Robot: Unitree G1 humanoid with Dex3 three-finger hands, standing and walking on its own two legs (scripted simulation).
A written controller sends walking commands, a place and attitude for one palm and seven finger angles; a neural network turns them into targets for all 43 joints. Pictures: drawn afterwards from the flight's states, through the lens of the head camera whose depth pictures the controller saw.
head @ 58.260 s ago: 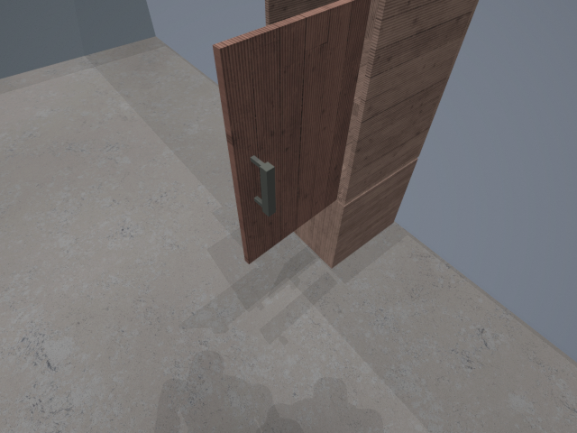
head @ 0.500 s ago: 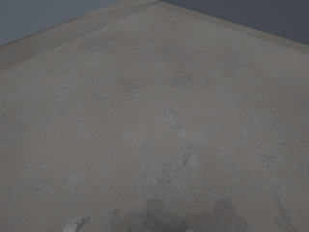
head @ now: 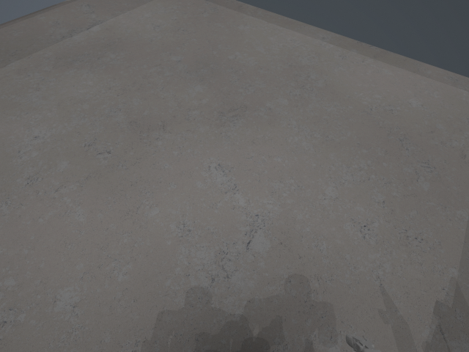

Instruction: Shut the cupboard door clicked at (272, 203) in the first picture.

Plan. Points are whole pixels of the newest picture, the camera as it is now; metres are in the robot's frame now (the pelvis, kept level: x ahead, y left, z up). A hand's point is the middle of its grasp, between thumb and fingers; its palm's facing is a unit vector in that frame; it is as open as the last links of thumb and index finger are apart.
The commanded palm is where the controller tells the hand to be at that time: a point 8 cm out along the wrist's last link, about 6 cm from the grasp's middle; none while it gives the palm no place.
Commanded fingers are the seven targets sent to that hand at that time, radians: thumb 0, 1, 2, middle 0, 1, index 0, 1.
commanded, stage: turn to face it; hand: left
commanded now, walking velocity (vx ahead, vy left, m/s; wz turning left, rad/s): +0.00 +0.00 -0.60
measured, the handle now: out of the picture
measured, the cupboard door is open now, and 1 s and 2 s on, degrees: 34 34 34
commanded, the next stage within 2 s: none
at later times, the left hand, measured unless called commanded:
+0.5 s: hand (168, 314) +0.20 +0.16 -0.16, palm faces -0.33 -0.90 -0.28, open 7.4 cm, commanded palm none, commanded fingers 0.00 0.90 0.90 -0.20 -0.30 -0.20 -0.30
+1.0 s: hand (190, 292) +0.24 +0.12 -0.16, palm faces -0.57 -0.80 -0.18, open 7.4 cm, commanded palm none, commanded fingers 0.00 0.90 0.90 -0.20 -0.30 -0.20 -0.30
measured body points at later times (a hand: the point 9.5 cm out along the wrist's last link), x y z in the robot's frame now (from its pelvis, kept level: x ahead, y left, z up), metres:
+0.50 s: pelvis +0.01 -0.01 -0.01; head +0.06 -0.04 +0.43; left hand +0.21 +0.20 -0.14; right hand -0.04 -0.29 -0.16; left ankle -0.01 +0.13 -0.70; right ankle -0.04 -0.12 -0.74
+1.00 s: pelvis +0.04 +0.02 +0.01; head +0.10 +0.01 +0.45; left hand +0.28 +0.16 -0.15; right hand -0.07 -0.21 -0.13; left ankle +0.10 +0.10 -0.74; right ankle -0.07 -0.08 -0.67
